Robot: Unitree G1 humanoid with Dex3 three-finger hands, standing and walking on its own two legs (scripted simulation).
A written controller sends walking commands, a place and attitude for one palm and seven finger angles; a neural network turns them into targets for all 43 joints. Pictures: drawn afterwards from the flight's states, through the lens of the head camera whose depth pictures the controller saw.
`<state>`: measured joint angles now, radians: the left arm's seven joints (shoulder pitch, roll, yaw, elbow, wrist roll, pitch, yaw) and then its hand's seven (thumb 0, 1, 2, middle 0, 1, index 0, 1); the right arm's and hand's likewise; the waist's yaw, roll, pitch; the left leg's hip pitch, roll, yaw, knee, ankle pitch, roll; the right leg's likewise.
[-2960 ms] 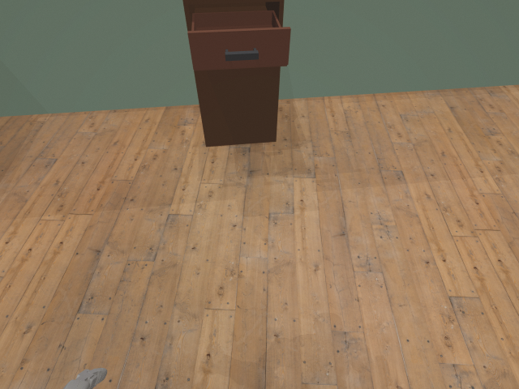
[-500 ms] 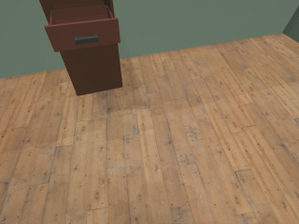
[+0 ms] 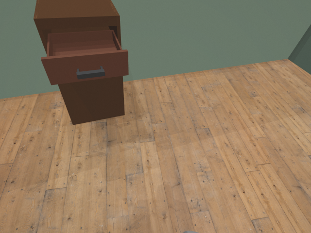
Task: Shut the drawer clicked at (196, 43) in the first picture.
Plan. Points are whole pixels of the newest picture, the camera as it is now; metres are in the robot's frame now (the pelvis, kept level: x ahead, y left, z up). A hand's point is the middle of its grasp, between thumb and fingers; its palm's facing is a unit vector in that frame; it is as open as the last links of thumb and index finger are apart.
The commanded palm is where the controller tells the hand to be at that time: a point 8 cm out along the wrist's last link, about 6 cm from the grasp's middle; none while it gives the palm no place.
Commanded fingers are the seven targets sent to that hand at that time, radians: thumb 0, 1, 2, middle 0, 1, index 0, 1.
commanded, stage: walk to a spot facing it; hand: left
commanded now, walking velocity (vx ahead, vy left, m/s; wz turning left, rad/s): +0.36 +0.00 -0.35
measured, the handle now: (90, 71) +0.79 +0.36 -0.07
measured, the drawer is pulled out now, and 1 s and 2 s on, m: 0.29 0.29 0.29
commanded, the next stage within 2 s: turn to face it in 0.34 s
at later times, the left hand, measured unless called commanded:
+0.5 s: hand (135, 175) +0.35 +0.08 -0.18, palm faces -0.14 -0.97 -0.19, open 7.4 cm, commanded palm none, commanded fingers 0.00 0.90 0.90 -0.20 -0.30 -0.20 -0.30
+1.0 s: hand (116, 188) +0.30 +0.15 -0.20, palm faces +0.16 -0.97 -0.19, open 7.4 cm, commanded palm none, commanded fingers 0.00 0.90 0.90 -0.20 -0.30 -0.20 -0.30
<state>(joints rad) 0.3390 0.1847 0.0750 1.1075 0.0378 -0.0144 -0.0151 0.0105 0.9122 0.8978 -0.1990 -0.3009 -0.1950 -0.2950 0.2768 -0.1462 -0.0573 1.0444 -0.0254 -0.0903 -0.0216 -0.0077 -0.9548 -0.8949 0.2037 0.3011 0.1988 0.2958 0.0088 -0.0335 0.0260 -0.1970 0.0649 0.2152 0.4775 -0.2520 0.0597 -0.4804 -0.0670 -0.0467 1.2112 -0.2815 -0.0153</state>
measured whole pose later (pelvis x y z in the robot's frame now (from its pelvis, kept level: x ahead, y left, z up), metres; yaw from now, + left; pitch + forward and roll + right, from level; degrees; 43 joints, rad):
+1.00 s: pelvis +0.30 -0.05 -0.02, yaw +6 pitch -2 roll -1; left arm 0.25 0.20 0.07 1.01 0.02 0.05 0.02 0.01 0.91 0.90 -0.20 -0.30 -0.20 -0.30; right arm 0.16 -0.19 -0.05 0.95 -0.03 0.01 0.01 0.01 -0.91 -0.90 0.20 0.30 0.20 0.30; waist 0.01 -0.03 0.10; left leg -0.35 0.02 0.12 0.65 -0.28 0.08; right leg -0.37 -0.09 -0.17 1.03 -0.56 0.04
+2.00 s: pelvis +0.30 -0.06 +0.00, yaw +25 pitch +0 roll +0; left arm 0.50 0.17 0.05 1.14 0.04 -0.02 0.00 0.01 0.91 0.90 -0.20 -0.30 -0.20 -0.30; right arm 0.13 -0.19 -0.05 1.00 -0.02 0.01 0.03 0.01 -0.91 -0.90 0.20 0.30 0.19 0.30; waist 0.10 0.00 0.02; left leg -0.26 0.06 0.10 0.55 -0.32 -0.01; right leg -0.13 -0.10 -0.18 0.41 -0.27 0.03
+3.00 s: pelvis +0.55 +0.07 -0.01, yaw +22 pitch -2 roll -2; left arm 0.30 0.14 0.02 1.13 0.01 -0.02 0.02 0.00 0.92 0.90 -0.20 -0.30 -0.20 -0.30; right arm 0.18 -0.17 -0.03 1.08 -0.01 -0.01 -0.03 0.01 -0.93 -0.90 0.20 0.30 0.19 0.29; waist 0.03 0.02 0.04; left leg -0.29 0.07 0.04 0.53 -0.19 -0.02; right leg -0.18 0.04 -0.14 0.47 -0.25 -0.05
